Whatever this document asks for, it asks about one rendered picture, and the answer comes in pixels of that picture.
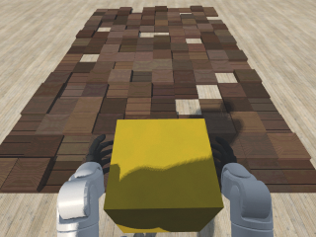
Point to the left robot forearm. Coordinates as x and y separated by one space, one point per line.
77 204

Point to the robot right hand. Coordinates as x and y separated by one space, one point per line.
227 155

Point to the right robot forearm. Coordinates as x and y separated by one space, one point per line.
251 207

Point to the robot left hand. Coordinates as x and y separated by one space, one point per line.
95 154

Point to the carton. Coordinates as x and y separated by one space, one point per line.
162 176

